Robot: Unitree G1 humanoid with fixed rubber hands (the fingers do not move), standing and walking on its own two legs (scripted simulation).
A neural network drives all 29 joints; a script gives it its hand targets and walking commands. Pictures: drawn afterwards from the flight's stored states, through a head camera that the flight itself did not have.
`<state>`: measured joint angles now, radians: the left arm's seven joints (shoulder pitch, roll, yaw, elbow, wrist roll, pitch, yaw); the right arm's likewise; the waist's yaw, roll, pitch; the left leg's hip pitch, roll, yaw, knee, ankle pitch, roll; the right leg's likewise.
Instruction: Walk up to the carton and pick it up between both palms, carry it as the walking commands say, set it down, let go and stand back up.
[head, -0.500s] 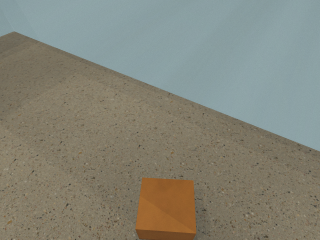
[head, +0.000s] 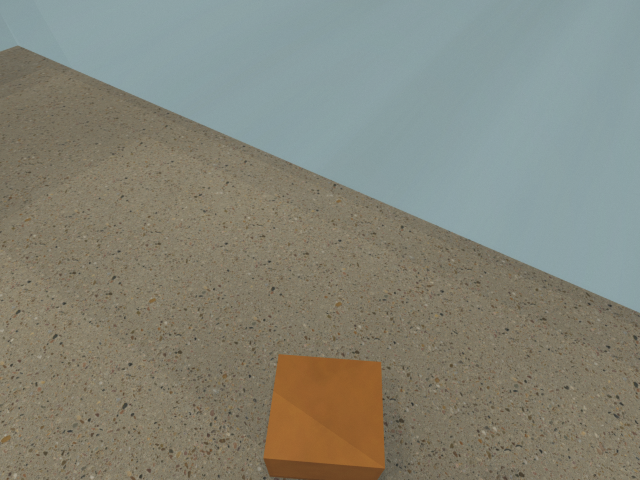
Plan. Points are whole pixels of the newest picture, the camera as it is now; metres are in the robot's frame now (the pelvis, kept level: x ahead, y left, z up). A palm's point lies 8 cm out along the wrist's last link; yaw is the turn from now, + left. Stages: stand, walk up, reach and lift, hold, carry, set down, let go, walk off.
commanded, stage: stand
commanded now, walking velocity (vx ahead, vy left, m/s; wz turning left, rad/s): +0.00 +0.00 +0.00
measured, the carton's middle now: (325, 419) +0.41 -0.01 -0.67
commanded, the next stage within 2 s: reach and lift in 0.06 s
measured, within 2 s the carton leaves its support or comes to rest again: neither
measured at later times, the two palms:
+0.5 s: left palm out of the picture +0.13 +0.23 -0.15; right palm out of the picture +0.13 -0.23 -0.15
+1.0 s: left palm (187, 427) +0.24 +0.22 -0.18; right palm (483, 437) +0.24 -0.24 -0.18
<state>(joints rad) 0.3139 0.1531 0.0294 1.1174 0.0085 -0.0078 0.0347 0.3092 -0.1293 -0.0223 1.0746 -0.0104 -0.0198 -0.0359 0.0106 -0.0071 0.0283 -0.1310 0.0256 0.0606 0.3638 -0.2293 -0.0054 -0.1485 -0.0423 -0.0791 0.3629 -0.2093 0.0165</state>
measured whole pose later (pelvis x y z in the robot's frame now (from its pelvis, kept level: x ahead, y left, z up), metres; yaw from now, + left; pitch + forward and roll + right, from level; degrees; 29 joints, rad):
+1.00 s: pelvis -0.10 +0.00 -0.10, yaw -2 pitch +18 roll +1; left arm -0.52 0.22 0.16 0.63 -0.06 0.46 0.00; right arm -0.55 -0.31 -0.16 0.69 0.03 0.45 0.07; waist 0.02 -0.01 0.08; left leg -1.03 0.01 0.01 1.09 -0.38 -0.01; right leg -1.06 -0.03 0.00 1.08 -0.34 0.01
